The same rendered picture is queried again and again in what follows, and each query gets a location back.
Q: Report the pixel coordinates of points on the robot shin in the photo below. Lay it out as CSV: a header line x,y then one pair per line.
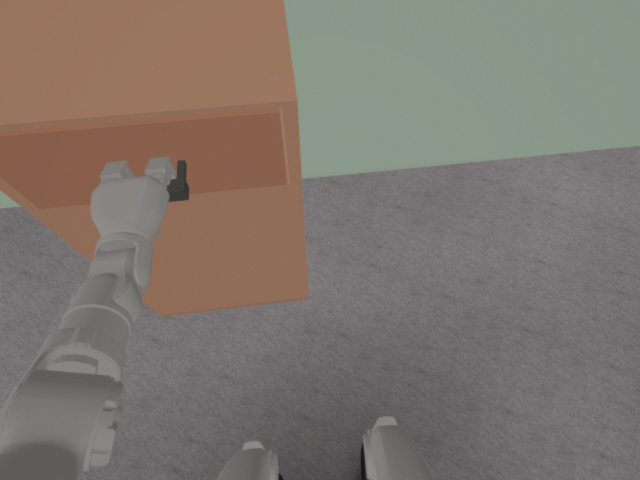
x,y
385,420
252,444

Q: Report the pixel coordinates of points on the left robot shin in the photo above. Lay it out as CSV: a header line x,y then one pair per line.
x,y
252,444

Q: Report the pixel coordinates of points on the cabinet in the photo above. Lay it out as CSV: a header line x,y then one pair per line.
x,y
74,62

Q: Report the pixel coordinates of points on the drawer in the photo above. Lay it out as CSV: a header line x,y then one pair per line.
x,y
61,166

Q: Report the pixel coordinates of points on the robot left hand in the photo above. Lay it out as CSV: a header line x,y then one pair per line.
x,y
126,203

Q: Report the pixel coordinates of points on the handle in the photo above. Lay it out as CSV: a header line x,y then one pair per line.
x,y
178,189

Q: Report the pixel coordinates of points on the right robot shin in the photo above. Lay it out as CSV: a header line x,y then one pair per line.
x,y
385,420

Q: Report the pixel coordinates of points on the robot left upper arm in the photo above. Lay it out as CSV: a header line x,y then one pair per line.
x,y
61,424

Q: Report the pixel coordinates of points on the robot left forearm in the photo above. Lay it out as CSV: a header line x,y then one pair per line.
x,y
94,330

